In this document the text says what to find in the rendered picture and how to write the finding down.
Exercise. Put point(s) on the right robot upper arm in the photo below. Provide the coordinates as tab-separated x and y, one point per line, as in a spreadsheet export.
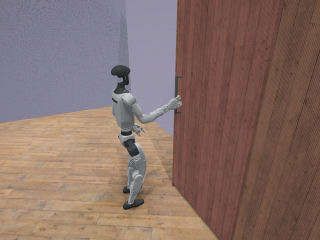
131	102

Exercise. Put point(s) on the right robot hand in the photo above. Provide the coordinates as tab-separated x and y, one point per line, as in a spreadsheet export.
174	103

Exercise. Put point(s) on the left robot hand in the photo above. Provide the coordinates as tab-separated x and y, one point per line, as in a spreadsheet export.
136	130

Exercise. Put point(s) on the handle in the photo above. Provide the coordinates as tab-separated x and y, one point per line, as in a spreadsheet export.
176	92

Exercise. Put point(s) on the wardrobe door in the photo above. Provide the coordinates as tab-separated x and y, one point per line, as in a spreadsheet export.
224	54
281	195

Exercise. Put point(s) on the right robot shin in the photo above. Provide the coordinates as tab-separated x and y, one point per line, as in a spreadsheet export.
135	187

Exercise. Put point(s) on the left robot upper arm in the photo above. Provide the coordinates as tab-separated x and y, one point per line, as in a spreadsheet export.
113	112

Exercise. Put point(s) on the right robot forearm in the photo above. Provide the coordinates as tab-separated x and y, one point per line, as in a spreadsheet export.
155	114

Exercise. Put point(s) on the robot left thigh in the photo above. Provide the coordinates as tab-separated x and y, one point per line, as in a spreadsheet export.
131	162

